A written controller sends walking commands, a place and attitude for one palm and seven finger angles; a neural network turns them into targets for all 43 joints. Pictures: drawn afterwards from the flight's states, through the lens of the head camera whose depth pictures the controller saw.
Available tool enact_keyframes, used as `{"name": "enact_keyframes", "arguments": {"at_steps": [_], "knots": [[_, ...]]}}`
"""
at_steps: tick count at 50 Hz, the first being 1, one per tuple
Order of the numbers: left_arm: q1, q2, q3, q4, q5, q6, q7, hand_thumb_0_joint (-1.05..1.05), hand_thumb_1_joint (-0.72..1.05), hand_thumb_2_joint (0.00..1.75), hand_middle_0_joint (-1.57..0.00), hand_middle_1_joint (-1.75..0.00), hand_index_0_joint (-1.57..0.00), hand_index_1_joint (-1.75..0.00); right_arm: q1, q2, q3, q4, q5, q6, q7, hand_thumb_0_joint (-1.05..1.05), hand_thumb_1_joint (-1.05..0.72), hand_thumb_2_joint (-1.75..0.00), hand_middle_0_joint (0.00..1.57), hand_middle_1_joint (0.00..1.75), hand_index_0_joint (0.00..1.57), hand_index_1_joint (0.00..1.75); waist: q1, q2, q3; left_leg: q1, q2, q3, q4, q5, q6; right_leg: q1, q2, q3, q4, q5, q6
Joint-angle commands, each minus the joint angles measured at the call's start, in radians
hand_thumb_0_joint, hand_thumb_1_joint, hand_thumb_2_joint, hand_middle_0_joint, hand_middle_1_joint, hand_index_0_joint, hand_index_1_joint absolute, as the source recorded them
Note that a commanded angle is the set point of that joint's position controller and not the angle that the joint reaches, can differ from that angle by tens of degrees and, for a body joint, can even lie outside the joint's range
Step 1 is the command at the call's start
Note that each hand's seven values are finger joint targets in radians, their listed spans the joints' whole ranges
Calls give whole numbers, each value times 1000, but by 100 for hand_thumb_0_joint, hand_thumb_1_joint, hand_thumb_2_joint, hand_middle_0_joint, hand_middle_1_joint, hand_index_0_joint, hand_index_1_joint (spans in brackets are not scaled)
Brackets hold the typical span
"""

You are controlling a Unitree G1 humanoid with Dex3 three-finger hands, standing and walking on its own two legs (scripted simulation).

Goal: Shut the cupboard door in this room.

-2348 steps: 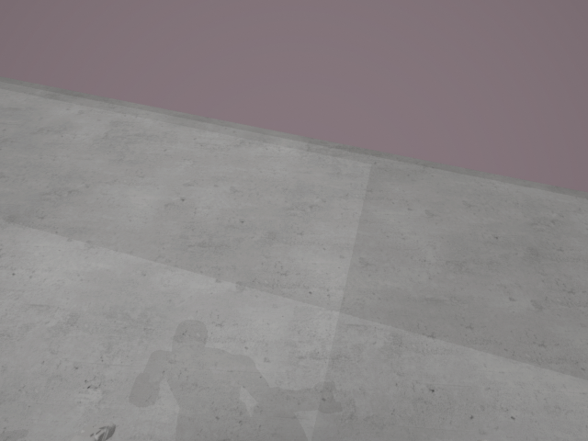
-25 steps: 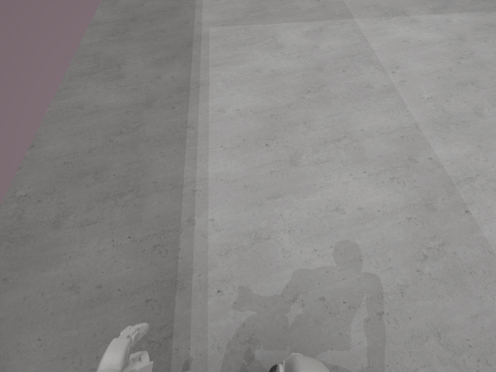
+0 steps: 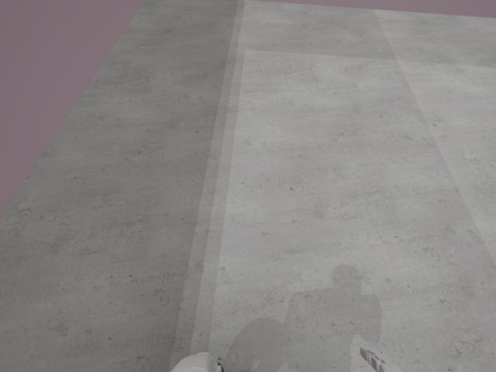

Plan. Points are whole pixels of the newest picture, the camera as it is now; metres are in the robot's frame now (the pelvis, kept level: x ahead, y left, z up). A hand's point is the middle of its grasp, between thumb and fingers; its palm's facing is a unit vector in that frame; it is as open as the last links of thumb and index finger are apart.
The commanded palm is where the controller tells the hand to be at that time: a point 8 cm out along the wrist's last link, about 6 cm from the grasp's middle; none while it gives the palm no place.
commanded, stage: walk around to get in front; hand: left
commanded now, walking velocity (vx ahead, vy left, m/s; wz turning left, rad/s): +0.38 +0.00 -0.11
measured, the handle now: out of the picture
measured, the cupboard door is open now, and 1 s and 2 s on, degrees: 87 87 87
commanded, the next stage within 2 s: walk to a spot facing it in 0.78 s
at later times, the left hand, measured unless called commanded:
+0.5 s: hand (209, 249) +0.37 +0.13 -0.15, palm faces -0.13 -0.97 -0.22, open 7.4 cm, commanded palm none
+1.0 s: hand (230, 258) +0.36 +0.08 -0.16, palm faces +0.17 -0.97 -0.15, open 7.3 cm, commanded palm none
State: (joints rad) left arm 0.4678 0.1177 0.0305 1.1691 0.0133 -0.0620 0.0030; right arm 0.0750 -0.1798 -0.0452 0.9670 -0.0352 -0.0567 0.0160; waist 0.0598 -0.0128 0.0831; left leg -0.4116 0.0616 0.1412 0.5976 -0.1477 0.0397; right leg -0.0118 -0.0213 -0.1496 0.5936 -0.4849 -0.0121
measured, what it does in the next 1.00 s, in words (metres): walks ahead: right foot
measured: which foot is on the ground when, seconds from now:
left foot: down 0.00-0.50, up 0.52-1.00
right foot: up 0.00-0.48, down 0.50-1.00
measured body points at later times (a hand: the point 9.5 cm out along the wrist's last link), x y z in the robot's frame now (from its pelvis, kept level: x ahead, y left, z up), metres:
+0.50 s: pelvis +0.22 -0.05 +0.00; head +0.25 -0.06 +0.45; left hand +0.37 +0.18 -0.13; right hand +0.10 -0.24 -0.15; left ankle +0.09 +0.10 -0.72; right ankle +0.32 -0.16 -0.72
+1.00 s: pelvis +0.43 -0.07 +0.01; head +0.47 -0.06 +0.46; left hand +0.35 +0.13 -0.14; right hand +0.54 -0.30 -0.13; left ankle +0.54 +0.05 -0.69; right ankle +0.32 -0.16 -0.72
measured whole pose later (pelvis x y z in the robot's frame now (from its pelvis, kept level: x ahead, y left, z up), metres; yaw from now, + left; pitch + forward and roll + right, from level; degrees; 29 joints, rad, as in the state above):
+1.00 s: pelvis +0.43 -0.07 +0.01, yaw +5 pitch +0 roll -1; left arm 0.37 0.12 0.03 1.11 0.02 -0.08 0.01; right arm 0.12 -0.19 -0.06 1.00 -0.02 -0.01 0.02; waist 0.04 0.00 0.10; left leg -0.54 0.09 0.13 0.71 -0.16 0.00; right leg 0.02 -0.05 -0.33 0.37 -0.38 0.00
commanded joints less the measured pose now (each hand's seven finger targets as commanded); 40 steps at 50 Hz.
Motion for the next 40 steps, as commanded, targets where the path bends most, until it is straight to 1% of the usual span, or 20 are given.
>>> {"name": "enact_keyframes", "arguments": {"at_steps": [1, 3, 4, 6, 8, 12, 15, 19, 21, 22, 23, 24, 25, 26, 27, 29, 32, 34, 36, 40], "knots": [[-88, 132, 28, -127, -9, -34, 6, 0, 90, 90, -20, -30, -20, -30, 429, -240, -66, 84, 17, -2, -28, 0, -90, -90, 20, 30, 20, 30, -181, 176, -223, 628, 427, -530, -268, 147, 225, -624, -31, 141, 777, -37, -28], [-131, 104, 34, -119, 5, -14, -8, 0, 90, 90, -20, -30, -20, -30, 267, -130, -40, 37, 14, -13, -30, 0, -90, -90, 20, 30, 20, 30, -112, 113, -49, 322, 347, -403, -369, -115, 146, -614, -102, 157, 758, 108, -11], [-110, 84, 33, -110, 13, 2, -14, 0, 90, 90, -20, -30, -20, -30, 237, -94, -30, 35, 12, -19, -31, 0, -90, -90, 20, 30, 20, 30, -84, 104, 2, 229, 314, -326, -405, -152, 115, -576, -117, 152, 721, 151, -3], [-80, 44, 31, -107, 20, 26, -17, 0, 90, 90, -20, -30, -20, -30, 242, -63, -22, 46, 14, -31, -33, 0, -90, -90, 20, 30, 20, 30, -48, 109, 23, 145, 248, -213, -425, -77, 86, -546, -117, 136, 663, 213, 13], [-79, 38, 37, -119, 19, 39, -19, 0, 90, 90, -20, -30, -20, -30, 251, -53, -29, 50, 14, -36, -33, 0, -90, -90, 20, 30, 20, 30, -30, 115, 18, 137, 231, -144, -448, -59, 87, -568, -128, 130, 622, 274, 25], [-194, 63, 45, -176, 18, 47, -29, 0, 90, 90, -20, -30, -20, -30, 302, -64, -34, 57, 18, -43, -34, 0, -90, -90, 20, 30, 20, 30, -45, 116, 49, 222, 228, -108, -471, 2, 100, -671, -145, 119, 490, 365, 47], [-305, 69, 41, -221, 14, 46, -35, 0, 90, 90, -20, -30, -20, -30, 340, -80, -38, 71, 15, -41, -32, 0, -90, -90, 20, 30, 20, 30, -70, 118, 62, 282, 235, -70, -456, 66, 103, -661, -144, 84, 299, 383, 50], [-406, 70, 35, -259, 12, 32, -39, 0, 90, 90, -20, -30, -20, -30, 402, -96, -39, 100, 6, -31, -32, 0, -90, -90, 20, 30, 20, 30, -105, 132, 60, 376, 239, -34, -396, 226, 90, -599, -92, 24, 100, 344, 27], [-395, 82, 37, -260, 11, 22, -35, 0, 90, 90, -20, -30, -20, -30, 410, -107, -40, 110, 6, -26, -32, 0, -90, -90, 20, 30, 20, 30, -94, 137, 32, 408, 250, -22, -333, 386, 77, -517, -59, 3, 43, 296, 0], [-351, 98, 38, -249, 11, 16, -32, 0, 90, 90, -20, -30, -20, -30, 412, -114, -42, 115, 7, -24, -32, 0, -90, -90, 20, 30, 20, 30, -71, 127, -4, 417, 248, -10, -251, 508, 67, -433, -35, -9, 2, 269, -16], [-245, 115, 45, -219, 14, 7, -30, 0, 90, 90, -20, -30, -20, -30, 399, -121, -40, 116, 11, -22, -32, 0, -90, -90, 20, 30, 20, 30, -20, 108, -64, 415, 226, 13, -123, 597, 45, -295, -7, -26, -58, 295, -26], [-98, 160, 58, -167, 20, -7, -25, 0, 90, 90, -20, -30, -20, -30, 386, -115, -38, 113, 18, -22, -27, 0, -90, -90, 20, 30, 20, 30, 49, 61, -157, 312, 190, 40, 80, 561, 8, -43, -20, -1, -99, 347, -48], [45, 270, 88, -127, 27, -21, -11, 0, 90, 90, -20, -30, -20, -30, 404, -64, -29, 93, 31, -22, -15, 0, -90, -90, 20, 30, 20, 30, 100, -155, -290, 37, 87, 89, 398, 177, -37, 241, -279, 305, -130, 379, -124], [105, 355, 103, -105, 5, -19, -4, 0, 90, 90, -20, -30, -20, -30, 383, -37, -18, 53, 37, -19, -15, 0, -90, -90, 20, 30, 20, 30, 85, -275, -348, -152, -38, -4, 680, -419, -65, 324, -467, 631, -233, 537, -223], [20, 327, 100, -121, -5, -10, 5, 0, 90, 90, -20, -30, -20, -30, 337, -66, -29, 47, 38, -9, -21, 0, -90, -90, 20, 30, 20, 30, 61, -135, -265, -180, 21, -125, 776, -369, -37, 214, -462, 572, -271, 466, -229], [-125, 234, 73, -149, -6, -10, 3, 0, 90, 90, -20, -30, -20, -30, 273, -25, -32, 64, 28, 0, -15, 0, -90, -90, 20, 30, 20, 30, 11, -49, -95, -210, 91, -148, 768, -199, -39, -34, -374, 400, -308, 328, -145], [-192, 146, 47, -152, 3, -22, 4, 0, 90, 90, -20, -30, -20, -30, 350, 13, -33, 98, 12, 32, -11, 0, -90, -90, 20, 30, 20, 30, -70, -95, -29, -139, 100, -139, 678, -79, -53, -225, -282, 192, -371, 299, -77], [-175, 124, 41, -144, 7, -29, 4, 0, 90, 90, -20, -30, -20, -30, 361, 13, -36, 101, 8, 47, -7, 0, -90, -90, 20, 30, 20, 30, -86, -123, -13, -161, 97, -127, 643, -32, -68, -260, -263, 131, -406, 262, -73], [-160, 114, 46, -147, 9, -37, 7, 0, 90, 90, -20, -30, -20, -30, 312, 8, -41, 76, 6, 52, -4, 0, -90, -90, 20, 30, 20, 30, -82, -119, 11, -222, 104, -134, 602, 3, -77, -237, -278, 111, -432, 267, -85], [-117, 120, 34, -129, 8, -50, 12, 0, 90, 90, -20, -30, -20, -30, 175, 5, -36, 22, 9, 46, 10, 0, -90, -90, 20, 30, 20, 30, -67, -72, 46, -289, 111, -116, 433, 42, -79, -146, -293, 42, -434, 433, -96]]}}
